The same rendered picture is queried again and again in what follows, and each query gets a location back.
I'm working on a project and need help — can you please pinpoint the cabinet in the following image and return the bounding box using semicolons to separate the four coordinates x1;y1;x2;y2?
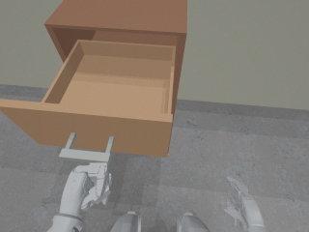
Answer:
44;0;187;154

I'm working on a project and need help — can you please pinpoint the robot left forearm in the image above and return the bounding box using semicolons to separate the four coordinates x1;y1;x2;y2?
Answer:
47;214;84;232

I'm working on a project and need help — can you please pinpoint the handle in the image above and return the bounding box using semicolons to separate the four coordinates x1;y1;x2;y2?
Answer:
59;132;115;165

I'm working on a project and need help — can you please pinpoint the robot right shin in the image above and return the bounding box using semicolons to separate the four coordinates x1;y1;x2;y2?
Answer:
184;212;193;216

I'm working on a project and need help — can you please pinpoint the drawer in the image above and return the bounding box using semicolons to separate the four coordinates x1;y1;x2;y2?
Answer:
0;40;176;158

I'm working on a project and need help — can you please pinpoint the robot left hand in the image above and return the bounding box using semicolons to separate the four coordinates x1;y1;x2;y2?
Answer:
59;162;113;218

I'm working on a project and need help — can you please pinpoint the robot right hand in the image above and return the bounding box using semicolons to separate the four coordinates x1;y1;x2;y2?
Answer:
224;176;265;232

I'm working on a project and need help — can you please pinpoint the robot left thigh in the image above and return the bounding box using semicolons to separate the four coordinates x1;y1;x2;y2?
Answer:
110;214;143;232

